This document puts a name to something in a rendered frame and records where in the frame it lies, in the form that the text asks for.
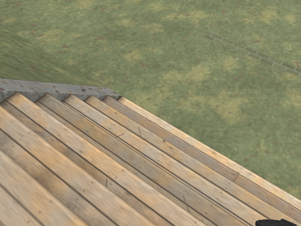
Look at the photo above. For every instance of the stairs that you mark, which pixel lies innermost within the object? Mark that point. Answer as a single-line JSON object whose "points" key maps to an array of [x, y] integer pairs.
{"points": [[113, 163]]}

